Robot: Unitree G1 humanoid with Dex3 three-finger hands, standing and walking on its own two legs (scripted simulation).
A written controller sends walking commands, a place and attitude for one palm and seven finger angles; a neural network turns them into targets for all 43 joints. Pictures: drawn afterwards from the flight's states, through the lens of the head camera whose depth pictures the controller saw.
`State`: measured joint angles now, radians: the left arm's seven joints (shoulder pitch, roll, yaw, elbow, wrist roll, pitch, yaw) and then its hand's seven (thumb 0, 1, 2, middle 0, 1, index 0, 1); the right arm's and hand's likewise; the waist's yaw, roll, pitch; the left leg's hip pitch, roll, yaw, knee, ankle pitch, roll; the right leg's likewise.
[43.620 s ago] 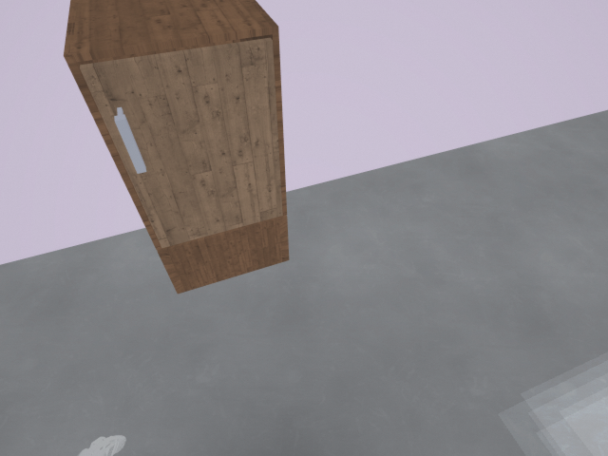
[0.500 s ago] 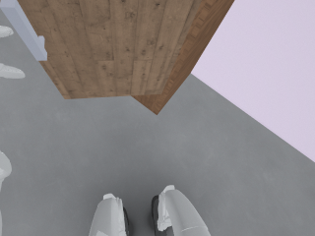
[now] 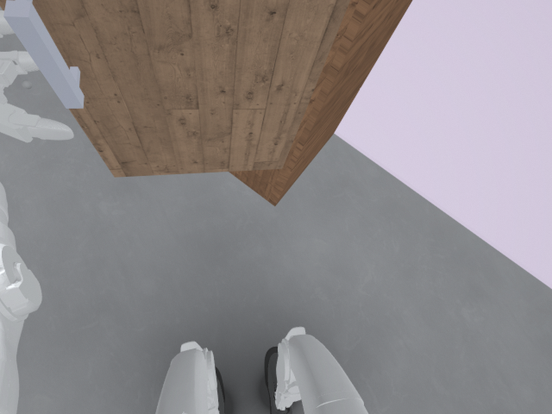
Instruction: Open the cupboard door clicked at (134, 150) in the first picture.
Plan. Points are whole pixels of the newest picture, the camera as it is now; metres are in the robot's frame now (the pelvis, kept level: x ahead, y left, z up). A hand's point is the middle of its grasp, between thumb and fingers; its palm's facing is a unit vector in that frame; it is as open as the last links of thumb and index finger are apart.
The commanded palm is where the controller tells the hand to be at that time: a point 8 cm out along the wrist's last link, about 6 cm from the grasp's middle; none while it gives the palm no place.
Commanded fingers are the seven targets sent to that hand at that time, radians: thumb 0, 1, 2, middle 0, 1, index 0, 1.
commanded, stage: slide the fingers in behind the handle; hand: left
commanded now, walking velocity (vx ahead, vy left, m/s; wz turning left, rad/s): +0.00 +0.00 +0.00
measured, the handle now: (52, 49) +0.58 +0.23 +0.06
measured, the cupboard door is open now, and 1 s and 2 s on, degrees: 44 44 45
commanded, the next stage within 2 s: close the thumb around the handle in 1.02 s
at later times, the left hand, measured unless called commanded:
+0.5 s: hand (64, 82) +0.53 +0.22 +0.06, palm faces +0.05 -1.00 -0.01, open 14.0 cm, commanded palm +0.51 +0.25 +0.06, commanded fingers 0.00 -0.50 0.30 -0.30 -1.20 -0.30 -1.20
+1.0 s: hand (74, 84) +0.53 +0.21 +0.06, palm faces +0.07 -1.00 -0.02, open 14.1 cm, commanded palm +0.51 +0.24 +0.06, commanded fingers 0.00 -0.50 0.30 -0.30 -1.20 -0.30 -1.20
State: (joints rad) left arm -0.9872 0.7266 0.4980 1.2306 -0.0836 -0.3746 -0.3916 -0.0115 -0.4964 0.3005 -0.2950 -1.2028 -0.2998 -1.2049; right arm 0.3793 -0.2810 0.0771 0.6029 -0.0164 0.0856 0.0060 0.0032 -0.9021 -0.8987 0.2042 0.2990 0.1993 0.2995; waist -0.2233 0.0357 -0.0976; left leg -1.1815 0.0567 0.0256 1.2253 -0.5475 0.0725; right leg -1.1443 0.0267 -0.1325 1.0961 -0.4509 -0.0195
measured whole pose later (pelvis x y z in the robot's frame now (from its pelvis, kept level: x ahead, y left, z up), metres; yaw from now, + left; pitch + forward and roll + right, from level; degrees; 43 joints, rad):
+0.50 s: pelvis +0.00 +0.00 +0.00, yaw +0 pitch +27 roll -5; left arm -0.95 0.60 0.46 1.21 -0.07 -0.43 -0.27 -0.01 -0.50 0.30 -0.30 -1.20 -0.30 -1.20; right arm 0.39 -0.27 0.06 0.61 -0.03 0.09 0.02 0.00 -0.90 -0.90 0.20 0.30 0.20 0.30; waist -0.22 0.04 -0.11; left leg -1.14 0.05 0.04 1.20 -0.55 0.07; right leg -1.11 0.02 -0.12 1.09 -0.46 -0.02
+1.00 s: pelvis +0.01 -0.01 +0.01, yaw +1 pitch +27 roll -4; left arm -0.95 0.57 0.42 1.21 -0.08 -0.43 -0.24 -0.01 -0.50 0.30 -0.29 -1.20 -0.27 -1.20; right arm 0.38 -0.27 0.05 0.63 -0.03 0.09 0.02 0.00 -0.90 -0.90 0.20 0.30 0.20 0.30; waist -0.20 0.04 -0.11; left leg -1.13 0.05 0.03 1.19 -0.54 0.06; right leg -1.10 0.02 -0.12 1.09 -0.46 -0.03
